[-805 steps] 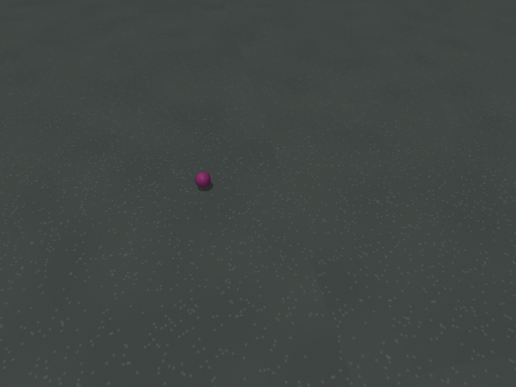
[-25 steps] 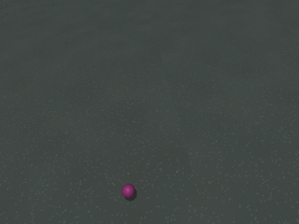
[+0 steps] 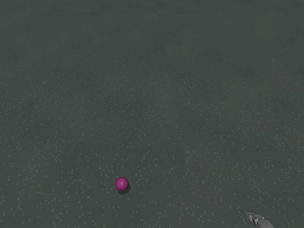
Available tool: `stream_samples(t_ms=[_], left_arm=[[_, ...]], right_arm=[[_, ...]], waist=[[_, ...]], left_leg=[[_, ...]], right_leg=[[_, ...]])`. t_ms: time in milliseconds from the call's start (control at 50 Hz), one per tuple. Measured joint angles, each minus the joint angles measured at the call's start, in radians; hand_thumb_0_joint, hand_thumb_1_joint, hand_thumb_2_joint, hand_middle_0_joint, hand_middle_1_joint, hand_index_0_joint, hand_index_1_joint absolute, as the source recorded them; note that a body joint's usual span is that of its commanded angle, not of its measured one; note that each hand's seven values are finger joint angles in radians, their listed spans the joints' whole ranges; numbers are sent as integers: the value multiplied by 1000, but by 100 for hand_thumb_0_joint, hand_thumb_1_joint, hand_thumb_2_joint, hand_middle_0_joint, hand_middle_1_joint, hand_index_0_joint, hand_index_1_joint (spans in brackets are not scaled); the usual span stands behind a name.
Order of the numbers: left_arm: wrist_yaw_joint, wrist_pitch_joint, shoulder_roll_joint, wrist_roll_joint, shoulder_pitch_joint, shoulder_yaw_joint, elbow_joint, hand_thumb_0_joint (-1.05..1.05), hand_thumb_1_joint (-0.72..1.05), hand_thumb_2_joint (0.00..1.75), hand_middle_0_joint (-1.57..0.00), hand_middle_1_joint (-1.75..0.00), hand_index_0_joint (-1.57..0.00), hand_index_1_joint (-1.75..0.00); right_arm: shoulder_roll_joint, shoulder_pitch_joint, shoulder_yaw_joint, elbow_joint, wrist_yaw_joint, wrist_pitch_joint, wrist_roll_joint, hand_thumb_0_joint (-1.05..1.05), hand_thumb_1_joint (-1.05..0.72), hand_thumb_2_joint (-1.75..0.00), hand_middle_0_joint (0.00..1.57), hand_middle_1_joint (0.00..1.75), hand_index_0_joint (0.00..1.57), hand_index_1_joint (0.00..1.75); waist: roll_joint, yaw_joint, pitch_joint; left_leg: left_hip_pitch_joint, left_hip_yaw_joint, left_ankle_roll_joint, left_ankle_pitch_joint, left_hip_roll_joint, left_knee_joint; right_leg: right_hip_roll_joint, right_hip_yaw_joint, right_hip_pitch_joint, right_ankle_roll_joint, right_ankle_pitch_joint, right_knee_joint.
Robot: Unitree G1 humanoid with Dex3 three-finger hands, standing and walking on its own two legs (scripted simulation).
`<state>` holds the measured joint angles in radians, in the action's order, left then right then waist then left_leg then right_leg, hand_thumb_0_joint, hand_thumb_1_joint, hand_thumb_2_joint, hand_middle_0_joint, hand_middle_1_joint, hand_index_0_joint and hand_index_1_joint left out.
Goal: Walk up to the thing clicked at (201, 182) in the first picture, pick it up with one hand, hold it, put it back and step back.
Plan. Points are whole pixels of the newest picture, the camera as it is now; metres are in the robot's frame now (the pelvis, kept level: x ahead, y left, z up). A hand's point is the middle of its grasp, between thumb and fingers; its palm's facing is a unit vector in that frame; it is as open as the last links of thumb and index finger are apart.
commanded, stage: walk up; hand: left
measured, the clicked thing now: (122, 183) +0.48 +0.19 -0.72
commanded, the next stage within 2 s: none
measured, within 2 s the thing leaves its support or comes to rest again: neither
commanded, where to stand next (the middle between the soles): +0.11 -0.03 m, yaw -3 degrees
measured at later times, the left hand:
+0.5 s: hand out of the picture +0.08 +0.26 -0.15, palm faces -0.02 -0.93 -0.36, open 7.4 cm
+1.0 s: hand (66, 210) +0.20 +0.27 -0.16, palm faces -0.06 -0.92 -0.40, open 7.4 cm
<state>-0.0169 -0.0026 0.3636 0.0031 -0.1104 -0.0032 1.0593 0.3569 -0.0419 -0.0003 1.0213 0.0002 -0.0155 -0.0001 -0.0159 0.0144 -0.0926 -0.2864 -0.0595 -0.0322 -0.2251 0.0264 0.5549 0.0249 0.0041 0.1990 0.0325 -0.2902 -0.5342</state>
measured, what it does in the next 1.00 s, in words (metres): lifts its right foot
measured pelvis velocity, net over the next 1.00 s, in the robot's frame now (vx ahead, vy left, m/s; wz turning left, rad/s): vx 0.07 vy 0.00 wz -0.04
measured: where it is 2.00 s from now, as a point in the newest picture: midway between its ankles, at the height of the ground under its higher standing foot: outside the picture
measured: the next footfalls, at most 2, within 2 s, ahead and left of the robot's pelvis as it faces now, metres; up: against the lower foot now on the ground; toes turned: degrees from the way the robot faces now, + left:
right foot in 1.02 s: +0.12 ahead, -0.12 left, +0.00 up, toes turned +1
left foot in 1.32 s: +0.04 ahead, +0.11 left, +0.00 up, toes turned +0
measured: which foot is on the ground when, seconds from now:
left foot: down 0.00-1.00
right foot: down 0.00-0.68, up 0.70-1.00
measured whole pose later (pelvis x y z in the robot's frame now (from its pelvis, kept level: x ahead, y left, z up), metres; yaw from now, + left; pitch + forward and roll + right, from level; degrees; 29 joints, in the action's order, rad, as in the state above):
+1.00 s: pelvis +0.07 +0.00 -0.01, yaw -2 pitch -2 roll +0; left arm 0.01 -0.04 0.40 0.00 -0.07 0.04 0.89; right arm 0.36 -0.03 -0.04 0.86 -0.02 0.03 0.00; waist 0.00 0.01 -0.20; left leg -0.33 0.06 0.02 -0.30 0.02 0.67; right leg -0.01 0.02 0.35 -0.02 -0.37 -0.74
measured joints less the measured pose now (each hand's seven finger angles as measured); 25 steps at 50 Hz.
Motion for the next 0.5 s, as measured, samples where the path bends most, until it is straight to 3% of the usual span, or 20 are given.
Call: stream_samples(t_ms=[200,300,380,440,500], left_arm=[[-6,0,-9,-2,7,13,77,0,90,90,-20,-30,-20,-30],[-28,4,4,-27,-46,40,48,0,90,90,-20,-30,-20,-30],[-28,10,24,-29,-82,50,25,0,90,90,-20,-30,-20,-30],[-29,9,34,-33,-109,57,19,0,90,90,-20,-30,-20,-30],[-26,21,31,-32,-130,57,4,0,90,90,-20,-30,-20,-30]], right_arm=[[-3,5,-1,82,9,5,-4,1,-90,-90,20,30,20,30],[0,-85,-26,66,30,2,-26,1,-90,-90,20,30,20,30],[21,-146,-44,47,28,-6,-31,1,-90,-90,20,30,21,30],[27,-188,-52,41,30,2,-32,1,-90,-90,20,30,20,30],[36,-218,-53,31,31,10,-32,1,-90,-90,20,30,20,30]], waist=[[17,1,13],[10,1,57],[11,-7,58],[9,-15,71],[23,-22,75]], left_leg=[[60,-1,-9,70,7,-125],[54,1,40,-130,-9,-77],[52,-8,37,-41,-16,-51],[57,-18,31,-71,-21,-14],[51,-35,48,-111,-19,39]], right_leg=[[-4,-4,-54,-5,65,115],[-2,10,-43,-53,-116,61],[-7,24,-34,-54,-52,20],[-16,36,-40,-48,-78,-12],[-30,33,-62,-37,-67,-3]])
